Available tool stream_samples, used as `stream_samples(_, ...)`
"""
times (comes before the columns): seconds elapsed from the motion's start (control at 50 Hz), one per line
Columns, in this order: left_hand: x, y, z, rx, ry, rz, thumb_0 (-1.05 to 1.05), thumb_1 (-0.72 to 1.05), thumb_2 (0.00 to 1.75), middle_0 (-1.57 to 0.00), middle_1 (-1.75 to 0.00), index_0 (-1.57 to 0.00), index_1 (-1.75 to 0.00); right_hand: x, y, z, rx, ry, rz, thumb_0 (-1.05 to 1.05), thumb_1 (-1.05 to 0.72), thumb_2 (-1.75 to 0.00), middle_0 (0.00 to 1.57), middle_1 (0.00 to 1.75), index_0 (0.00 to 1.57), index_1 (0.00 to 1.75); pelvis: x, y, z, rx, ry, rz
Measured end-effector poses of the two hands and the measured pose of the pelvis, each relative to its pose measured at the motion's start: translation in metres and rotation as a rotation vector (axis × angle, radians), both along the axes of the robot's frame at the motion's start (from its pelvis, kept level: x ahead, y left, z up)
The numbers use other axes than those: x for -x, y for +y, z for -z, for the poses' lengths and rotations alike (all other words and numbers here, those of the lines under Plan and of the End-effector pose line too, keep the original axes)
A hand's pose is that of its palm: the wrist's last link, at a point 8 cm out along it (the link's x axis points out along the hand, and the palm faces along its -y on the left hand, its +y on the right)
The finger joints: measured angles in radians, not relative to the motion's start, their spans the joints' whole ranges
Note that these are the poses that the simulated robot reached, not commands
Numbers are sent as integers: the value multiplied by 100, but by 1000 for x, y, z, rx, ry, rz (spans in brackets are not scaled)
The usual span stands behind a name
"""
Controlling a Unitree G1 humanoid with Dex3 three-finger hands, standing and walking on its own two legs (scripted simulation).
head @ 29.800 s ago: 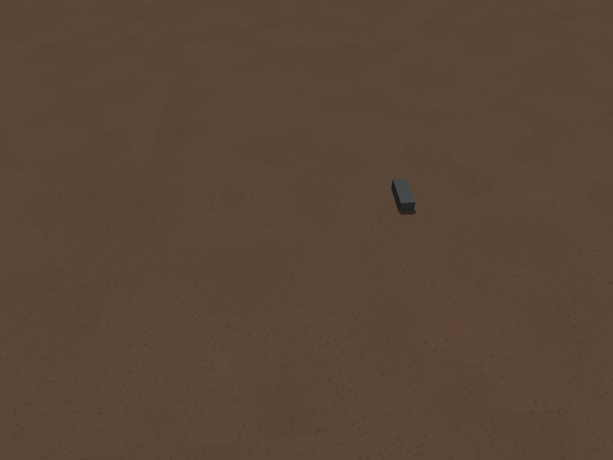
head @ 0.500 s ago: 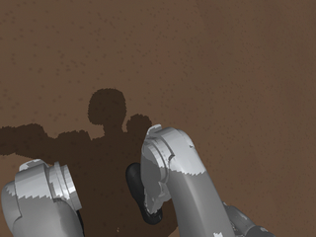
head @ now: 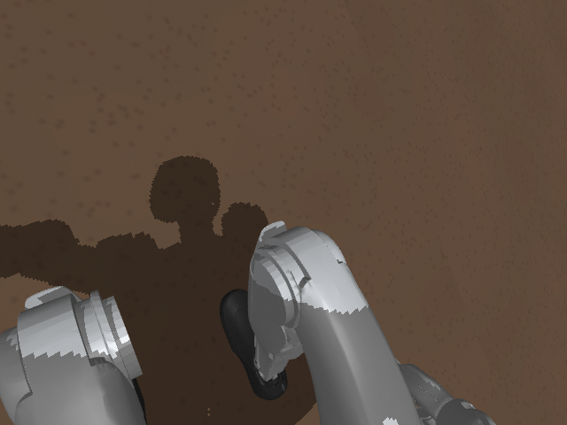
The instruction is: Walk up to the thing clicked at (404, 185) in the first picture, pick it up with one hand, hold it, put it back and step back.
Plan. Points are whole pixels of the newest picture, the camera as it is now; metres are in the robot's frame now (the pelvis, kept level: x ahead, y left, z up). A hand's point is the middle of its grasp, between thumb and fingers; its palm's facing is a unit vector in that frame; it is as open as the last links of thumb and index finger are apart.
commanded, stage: open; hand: left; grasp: from above
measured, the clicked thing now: out of the picture +0.42 +0.38 -0.27
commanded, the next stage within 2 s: withdraw in 0.56 s
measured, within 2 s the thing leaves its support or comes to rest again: neither
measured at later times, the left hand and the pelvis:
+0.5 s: hand out of the picture +0.41 +0.37 -0.24, palm faces -0.44 -0.16 -0.88, open 13.7 cm; pelvis +0.00 +0.00 +0.00, yaw +0 degrees
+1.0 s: hand out of the picture +0.44 +0.39 -0.17, palm faces -0.29 -0.10 -0.95, open 14.0 cm; pelvis +0.01 +0.00 +0.01, yaw +2 degrees
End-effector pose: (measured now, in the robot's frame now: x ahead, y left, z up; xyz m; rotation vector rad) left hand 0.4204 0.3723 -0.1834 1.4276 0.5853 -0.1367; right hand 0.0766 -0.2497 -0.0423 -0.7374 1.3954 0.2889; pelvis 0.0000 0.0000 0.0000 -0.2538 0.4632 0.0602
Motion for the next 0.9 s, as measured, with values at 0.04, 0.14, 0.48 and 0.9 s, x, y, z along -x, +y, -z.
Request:
stream_samples(0.04, 0, 0, 0, 0, 1, -1, 0, -10, 68, -44, -71, -45, -70, 0, 0, -1, 2, 1, 2, 0, -90, -90, 20, 30, 20, 30, 0, 0, 0, 2, 2, 1)
stream_samples(0.14, -1, 0, 0, -3, 3, -1, 0, -21, 76, -35, -77, -36, -77, 0, -1, -2, 6, 0, 2, 0, -90, -90, 20, 30, 20, 30, 0, 1, -1, 4, 1, 0)
stream_samples(0.48, 2, 3, -1, 4, 12, 4, 0, -45, 96, -13, -97, -14, -98, -3, 0, -2, 1, -3, -6, 0, -90, -90, 20, 30, 20, 30, 0, 0, -1, 3, -1, -2)
stream_samples(0.9, -15, 10, -31, -39, -104, -21, 0, -49, 98, -9, -102, -10, -101, -11, -3, -2, -24, -25, 17, 0, -91, -90, 20, 30, 20, 30, -4, -1, -4, -3, 33, -5)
